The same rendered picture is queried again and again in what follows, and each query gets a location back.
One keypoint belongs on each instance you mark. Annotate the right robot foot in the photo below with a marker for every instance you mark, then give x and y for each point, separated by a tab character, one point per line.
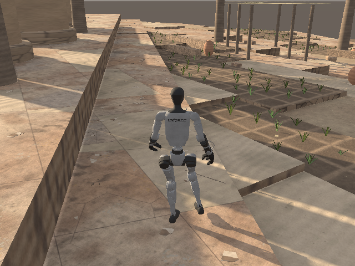
200	210

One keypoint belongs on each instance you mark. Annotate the humanoid robot head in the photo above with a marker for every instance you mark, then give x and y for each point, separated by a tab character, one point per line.
177	96

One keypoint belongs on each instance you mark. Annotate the left robot forearm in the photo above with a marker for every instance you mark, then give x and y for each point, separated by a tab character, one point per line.
152	142

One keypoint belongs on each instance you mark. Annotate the robot right upper arm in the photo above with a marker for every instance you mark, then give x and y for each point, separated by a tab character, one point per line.
197	125

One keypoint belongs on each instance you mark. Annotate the robot left hand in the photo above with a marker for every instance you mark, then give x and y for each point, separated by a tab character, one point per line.
154	149

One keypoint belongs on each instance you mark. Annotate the right robot forearm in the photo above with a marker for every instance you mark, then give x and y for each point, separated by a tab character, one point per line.
206	146

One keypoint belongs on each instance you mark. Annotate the robot right hand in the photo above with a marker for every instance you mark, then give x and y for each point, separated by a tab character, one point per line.
211	157

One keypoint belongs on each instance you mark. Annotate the robot left upper arm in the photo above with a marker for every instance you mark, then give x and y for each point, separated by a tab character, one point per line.
157	124

